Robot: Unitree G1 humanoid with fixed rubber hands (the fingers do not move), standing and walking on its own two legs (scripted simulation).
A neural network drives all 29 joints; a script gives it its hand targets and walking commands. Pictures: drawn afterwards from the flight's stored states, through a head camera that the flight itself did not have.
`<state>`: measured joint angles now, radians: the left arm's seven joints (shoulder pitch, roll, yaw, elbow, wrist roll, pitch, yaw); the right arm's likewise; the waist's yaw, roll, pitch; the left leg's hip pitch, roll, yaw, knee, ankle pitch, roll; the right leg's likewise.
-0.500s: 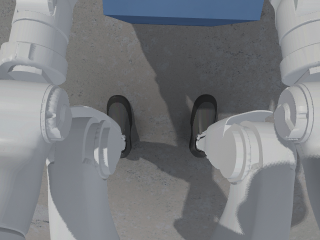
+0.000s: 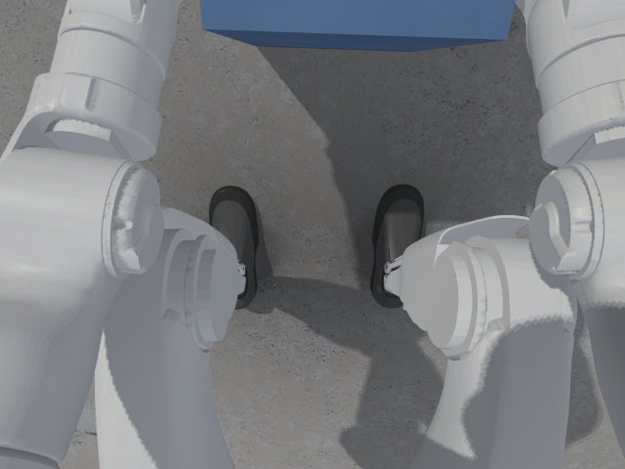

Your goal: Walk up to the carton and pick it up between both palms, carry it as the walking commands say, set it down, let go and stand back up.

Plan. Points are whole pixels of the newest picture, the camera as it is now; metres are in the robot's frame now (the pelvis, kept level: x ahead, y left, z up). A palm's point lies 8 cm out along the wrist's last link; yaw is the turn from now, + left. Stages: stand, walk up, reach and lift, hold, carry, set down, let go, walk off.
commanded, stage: reach and lift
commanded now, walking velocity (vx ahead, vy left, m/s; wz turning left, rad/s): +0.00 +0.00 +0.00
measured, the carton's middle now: out of the picture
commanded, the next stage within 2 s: none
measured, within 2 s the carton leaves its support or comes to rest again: leaves its support in 0.54 s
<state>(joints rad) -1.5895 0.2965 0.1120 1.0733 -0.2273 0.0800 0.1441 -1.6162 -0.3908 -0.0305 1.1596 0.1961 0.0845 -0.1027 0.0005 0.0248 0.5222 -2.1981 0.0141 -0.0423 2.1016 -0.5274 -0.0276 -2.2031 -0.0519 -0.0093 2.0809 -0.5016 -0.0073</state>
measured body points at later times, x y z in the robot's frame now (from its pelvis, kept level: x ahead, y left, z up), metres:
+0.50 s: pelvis +0.00 +0.00 +0.00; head +0.40 +0.00 +0.20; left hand +0.58 +0.14 -0.21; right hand +0.58 -0.17 -0.21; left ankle +0.12 +0.13 -0.36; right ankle +0.13 -0.12 -0.36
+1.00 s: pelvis -0.01 +0.00 +0.00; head +0.37 -0.01 +0.23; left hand +0.59 +0.13 -0.15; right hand +0.59 -0.17 -0.15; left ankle +0.12 +0.14 -0.36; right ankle +0.13 -0.12 -0.36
